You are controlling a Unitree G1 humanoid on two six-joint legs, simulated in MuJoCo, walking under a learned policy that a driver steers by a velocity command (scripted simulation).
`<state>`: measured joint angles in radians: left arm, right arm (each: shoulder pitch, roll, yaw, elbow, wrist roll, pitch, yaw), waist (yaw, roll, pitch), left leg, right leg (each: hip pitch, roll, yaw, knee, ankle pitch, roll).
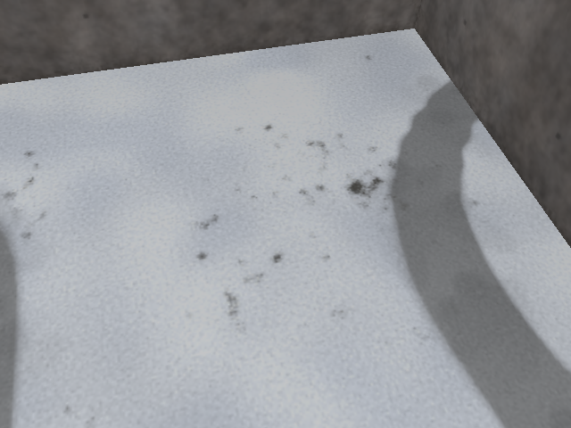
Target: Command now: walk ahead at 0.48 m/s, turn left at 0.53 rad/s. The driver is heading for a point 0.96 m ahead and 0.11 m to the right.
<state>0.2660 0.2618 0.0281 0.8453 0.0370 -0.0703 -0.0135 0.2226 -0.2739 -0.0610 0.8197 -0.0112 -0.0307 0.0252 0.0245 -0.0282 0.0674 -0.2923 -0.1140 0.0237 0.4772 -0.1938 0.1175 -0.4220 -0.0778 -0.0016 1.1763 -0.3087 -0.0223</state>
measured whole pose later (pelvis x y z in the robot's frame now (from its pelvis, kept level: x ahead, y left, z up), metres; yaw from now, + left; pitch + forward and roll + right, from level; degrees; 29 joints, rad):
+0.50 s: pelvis +0.31 -0.01 -0.01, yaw +1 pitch +0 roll -1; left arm 0.18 0.27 0.04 0.83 0.01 -0.05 -0.02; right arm 0.35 -0.25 -0.02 0.91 -0.04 -0.08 -0.01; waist -0.01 0.01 0.06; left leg -0.21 -0.10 -0.02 1.18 -0.35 0.06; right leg -0.38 0.12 -0.06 0.53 -0.16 -0.14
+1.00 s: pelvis +0.58 +0.03 -0.01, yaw -16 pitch +1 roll +0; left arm 0.40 0.30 0.07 0.87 0.01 -0.04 0.00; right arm 0.07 -0.26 0.00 0.71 -0.04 -0.07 -0.01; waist 0.08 -0.02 0.04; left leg -0.40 -0.03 0.01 0.54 -0.17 0.03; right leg -0.24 0.12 0.13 0.98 -0.45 -0.08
